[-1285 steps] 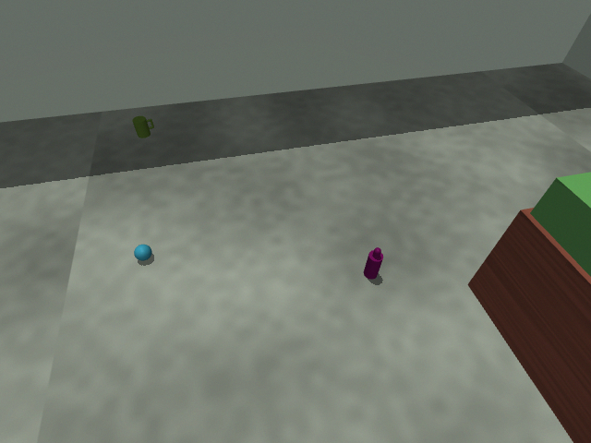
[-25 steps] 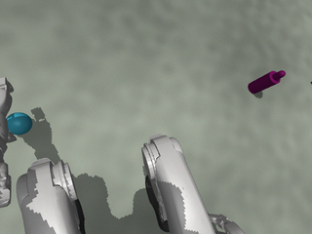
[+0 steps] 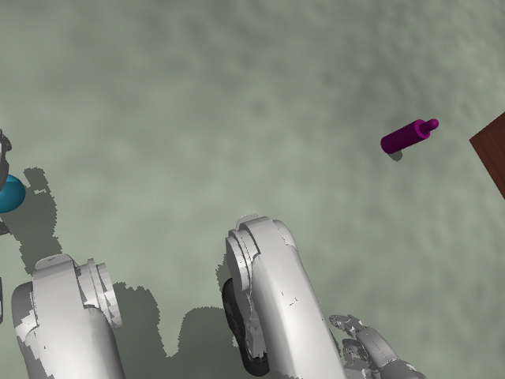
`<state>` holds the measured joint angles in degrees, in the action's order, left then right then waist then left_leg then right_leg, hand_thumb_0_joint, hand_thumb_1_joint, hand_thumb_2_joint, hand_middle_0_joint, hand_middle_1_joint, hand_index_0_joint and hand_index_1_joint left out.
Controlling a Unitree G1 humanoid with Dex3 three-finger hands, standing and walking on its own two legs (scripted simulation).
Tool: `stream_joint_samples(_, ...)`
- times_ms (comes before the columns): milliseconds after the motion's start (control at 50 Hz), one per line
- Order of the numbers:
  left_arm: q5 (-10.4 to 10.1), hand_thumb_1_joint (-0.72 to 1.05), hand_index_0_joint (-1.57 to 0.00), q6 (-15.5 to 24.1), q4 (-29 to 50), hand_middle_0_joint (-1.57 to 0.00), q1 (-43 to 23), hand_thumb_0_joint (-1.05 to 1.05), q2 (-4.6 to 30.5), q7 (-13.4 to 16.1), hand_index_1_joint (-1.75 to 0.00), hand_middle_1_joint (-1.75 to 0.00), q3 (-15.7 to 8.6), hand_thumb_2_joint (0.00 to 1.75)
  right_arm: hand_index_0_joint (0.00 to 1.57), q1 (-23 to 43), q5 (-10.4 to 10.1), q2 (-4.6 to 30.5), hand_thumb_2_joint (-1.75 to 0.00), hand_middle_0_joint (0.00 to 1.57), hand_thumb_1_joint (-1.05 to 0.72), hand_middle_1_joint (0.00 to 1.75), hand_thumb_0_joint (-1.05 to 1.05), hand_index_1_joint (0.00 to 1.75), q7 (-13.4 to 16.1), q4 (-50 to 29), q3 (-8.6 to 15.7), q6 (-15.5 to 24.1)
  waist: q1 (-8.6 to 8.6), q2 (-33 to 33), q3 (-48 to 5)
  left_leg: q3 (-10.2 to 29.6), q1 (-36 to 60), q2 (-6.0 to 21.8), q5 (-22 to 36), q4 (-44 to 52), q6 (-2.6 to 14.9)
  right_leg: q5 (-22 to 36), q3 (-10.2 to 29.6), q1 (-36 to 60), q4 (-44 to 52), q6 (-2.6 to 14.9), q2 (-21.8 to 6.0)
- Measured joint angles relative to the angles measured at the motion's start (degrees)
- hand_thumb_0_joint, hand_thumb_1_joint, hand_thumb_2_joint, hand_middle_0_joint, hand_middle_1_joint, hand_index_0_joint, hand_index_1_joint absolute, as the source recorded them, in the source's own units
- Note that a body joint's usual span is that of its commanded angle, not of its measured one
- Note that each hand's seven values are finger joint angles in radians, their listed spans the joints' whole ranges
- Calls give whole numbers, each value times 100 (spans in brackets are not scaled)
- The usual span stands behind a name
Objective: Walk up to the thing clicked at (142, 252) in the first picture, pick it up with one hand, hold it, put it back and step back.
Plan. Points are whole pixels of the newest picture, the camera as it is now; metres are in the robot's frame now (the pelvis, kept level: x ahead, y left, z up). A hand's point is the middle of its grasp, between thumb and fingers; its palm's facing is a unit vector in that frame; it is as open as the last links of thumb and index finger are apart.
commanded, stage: rest palm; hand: left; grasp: from above
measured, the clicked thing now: (0, 193) +0.45 +0.30 -0.27
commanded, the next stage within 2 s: close in 1.06 s
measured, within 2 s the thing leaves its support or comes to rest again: neither
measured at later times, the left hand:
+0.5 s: hand out of the picture +0.44 +0.29 -0.23, palm faces -0.44 -0.14 -0.88, open 14.2 cm
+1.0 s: hand out of the picture +0.44 +0.30 -0.25, palm faces -0.43 -0.14 -0.89, open 14.1 cm
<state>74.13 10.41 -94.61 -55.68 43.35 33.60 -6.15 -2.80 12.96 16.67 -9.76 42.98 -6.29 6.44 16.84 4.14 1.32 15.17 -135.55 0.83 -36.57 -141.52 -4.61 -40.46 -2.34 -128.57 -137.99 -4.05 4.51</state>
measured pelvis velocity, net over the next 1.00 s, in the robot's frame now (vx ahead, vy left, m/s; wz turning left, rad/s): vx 0.00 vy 0.02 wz -0.08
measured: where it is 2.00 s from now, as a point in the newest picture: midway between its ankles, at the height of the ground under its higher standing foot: (182, 366)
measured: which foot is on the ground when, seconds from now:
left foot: down 0.00-1.00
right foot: down 0.00-1.00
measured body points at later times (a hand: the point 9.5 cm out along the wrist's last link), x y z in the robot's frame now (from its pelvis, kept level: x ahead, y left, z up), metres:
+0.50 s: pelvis +0.01 +0.01 -0.01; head +0.26 +0.10 +0.35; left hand +0.46 +0.30 -0.18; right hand +0.06 -0.25 -0.09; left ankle +0.08 +0.15 -0.27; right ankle +0.10 -0.13 -0.27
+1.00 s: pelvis +0.00 +0.02 -0.01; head +0.26 +0.12 +0.34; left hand +0.46 +0.30 -0.20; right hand +0.05 -0.25 -0.08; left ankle +0.08 +0.15 -0.27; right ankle +0.10 -0.13 -0.27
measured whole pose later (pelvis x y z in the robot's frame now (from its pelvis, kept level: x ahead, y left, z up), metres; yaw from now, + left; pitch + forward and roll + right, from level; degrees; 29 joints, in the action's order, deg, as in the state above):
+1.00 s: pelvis +0.00 +0.02 -0.01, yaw -5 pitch +26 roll -13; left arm 71.7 11.0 -100.0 -55.9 50.3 38.6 -7.3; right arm -3.4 17.1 18.1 -16.2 43.9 -12.4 14.8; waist 19.2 6.7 7.4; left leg 18.6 -134.8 1.8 -39.3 -146.3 -3.6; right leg -40.9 -4.7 -126.1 -138.6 -4.7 6.3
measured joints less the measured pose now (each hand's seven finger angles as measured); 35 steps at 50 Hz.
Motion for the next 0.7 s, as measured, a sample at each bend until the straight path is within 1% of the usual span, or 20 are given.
stream_joint_samples(80, -126, -50, -9, -91, -35, -8, 3, 0, 71, 50, -99, -100, -76, 97, 20, -79, 47, -21, -89, 20, -91, 30, 0, 29, -64, 37, -127, 69, 73, -13, 102, 28, -35, 26, -38, -57, 23, -2, -12, -30, -14, -33, 37)
stream_joint_samples(220, -333, -50, -9, -100, 46, -8, 94, 0, 193, 37, -99, -100, -113, 96, 20, -228, 115, -119, -89, 20, -90, 30, 0, 29, -164, 132, -304, 146, 113, -15, 247, 74, -21, 69, -159, -144, 24, -63, -32, -16, -43, -83, 81)
stream_joint_samples(340, -412, -51, -8, -21, 88, -8, 142, 0, 301, 33, -99, -100, -177, 97, 21, -268, 165, -143, -89, 20, -90, 30, 0, 30, -266, 121, -404, 250, 124, 4, 324, 134, 10, 79, -235, -210, 14, -109, -73, 34, -56, -102, 97)
stream_joint_samples(440, -356, -51, -8, 59, 11, -8, 149, 0, 383, 54, -98, -99, -186, 97, 21, -227, 225, -99, -89, 20, -90, 30, 0, 30, -335, 64, -442, 316, 142, 43, 352, 179, 40, 73, -257, -257, 12, -116, -109, 86, -65, -94, 101)
stream_joint_samples(560, -307, -52, -8, 123, -118, -8, 124, 0, 463, 162, -98, -98, -192, 98, 20, -136, 270, 12, -90, 20, -90, 30, 0, 30, -392, 19, -450, 420, 148, 98, 400, 239, 46, 67, -235, -313, 20, -82, -156, 129, -59, -81, 121)
stream_joint_samples(640, -240, -51, -8, 137, -243, -8, 105, 0, 476, 243, -98, -98, -99, 98, 20, -93, 301, 75, -90, 20, -90, 30, 0, 30, -431, 17, -468, 473, 147, 141, 413, 249, 61, 72, -225, -331, 38, -63, -169, 156, -53, -53, 130)
stream_joint_samples(700, -197, -51, -8, 149, -327, -8, 70, 0, 515, 311, -98, -98, -88, 97, 20, -63, 311, 112, -90, 20, -90, 30, 0, 30, -460, 15, -486, 538, 162, 173, 443, 259, 65, 73, -216, -349, 53, -50, -178, 175, -50, -53, 137)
